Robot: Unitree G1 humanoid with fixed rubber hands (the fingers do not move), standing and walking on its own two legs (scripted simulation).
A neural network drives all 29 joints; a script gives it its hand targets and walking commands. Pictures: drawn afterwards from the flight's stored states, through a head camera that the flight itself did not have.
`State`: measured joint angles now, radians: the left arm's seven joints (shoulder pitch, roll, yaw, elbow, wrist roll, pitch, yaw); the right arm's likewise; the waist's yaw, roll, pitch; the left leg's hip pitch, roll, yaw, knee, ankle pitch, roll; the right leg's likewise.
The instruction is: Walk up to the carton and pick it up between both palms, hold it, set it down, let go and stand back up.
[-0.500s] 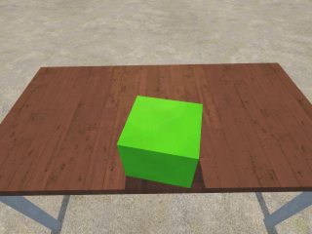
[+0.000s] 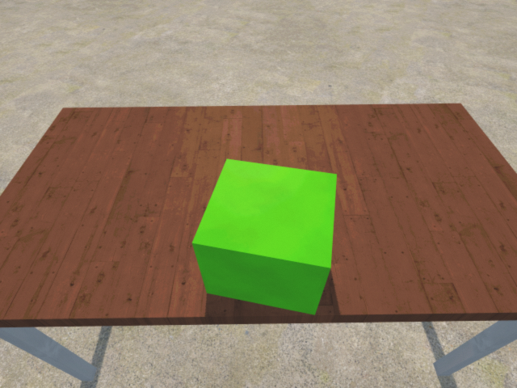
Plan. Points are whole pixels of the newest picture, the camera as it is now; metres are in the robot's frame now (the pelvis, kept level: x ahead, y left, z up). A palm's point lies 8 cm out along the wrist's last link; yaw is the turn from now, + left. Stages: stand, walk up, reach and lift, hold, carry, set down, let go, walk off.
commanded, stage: stand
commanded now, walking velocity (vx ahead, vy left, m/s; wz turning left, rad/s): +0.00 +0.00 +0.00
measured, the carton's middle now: (269, 235) +0.42 +0.00 -0.03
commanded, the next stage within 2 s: none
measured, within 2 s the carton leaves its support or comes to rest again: neither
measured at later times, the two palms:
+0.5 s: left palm out of the picture +0.07 +0.30 -0.12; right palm out of the picture +0.08 -0.30 -0.12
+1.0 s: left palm out of the picture +0.06 +0.30 -0.12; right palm out of the picture +0.06 -0.30 -0.12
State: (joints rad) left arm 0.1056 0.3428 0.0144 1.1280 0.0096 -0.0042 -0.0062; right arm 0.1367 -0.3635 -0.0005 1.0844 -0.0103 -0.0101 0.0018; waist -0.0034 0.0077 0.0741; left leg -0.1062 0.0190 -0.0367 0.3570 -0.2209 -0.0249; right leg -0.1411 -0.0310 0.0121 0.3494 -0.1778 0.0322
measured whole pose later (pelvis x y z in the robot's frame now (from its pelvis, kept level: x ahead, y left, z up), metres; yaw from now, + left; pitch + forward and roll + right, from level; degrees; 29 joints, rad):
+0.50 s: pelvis +0.01 +0.00 +0.00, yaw +0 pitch -2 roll +0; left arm 0.10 0.34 0.01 1.12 0.01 -0.01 0.00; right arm 0.13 -0.37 0.00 1.08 -0.01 -0.01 0.00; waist 0.01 0.01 0.07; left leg -0.09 0.02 -0.04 0.35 -0.23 -0.02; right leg -0.12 -0.04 0.01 0.35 -0.19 0.03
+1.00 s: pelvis -0.01 +0.00 +0.00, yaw +0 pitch -3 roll +0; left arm 0.11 0.34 0.01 1.13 0.01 0.00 0.00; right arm 0.15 -0.36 0.00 1.08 -0.01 0.00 0.00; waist 0.00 0.00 0.08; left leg -0.09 0.02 -0.04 0.35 -0.21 -0.02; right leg -0.12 -0.03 0.01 0.34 -0.17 0.03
